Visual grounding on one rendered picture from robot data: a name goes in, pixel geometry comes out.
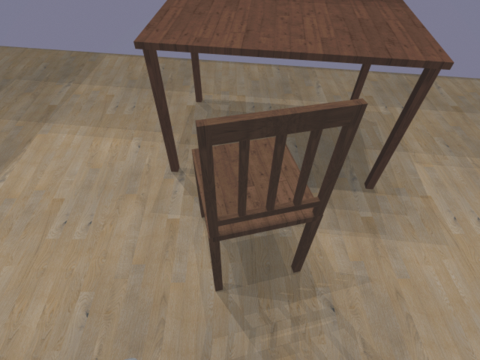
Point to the chair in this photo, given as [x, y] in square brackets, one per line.
[255, 186]

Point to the table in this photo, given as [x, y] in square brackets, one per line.
[367, 32]

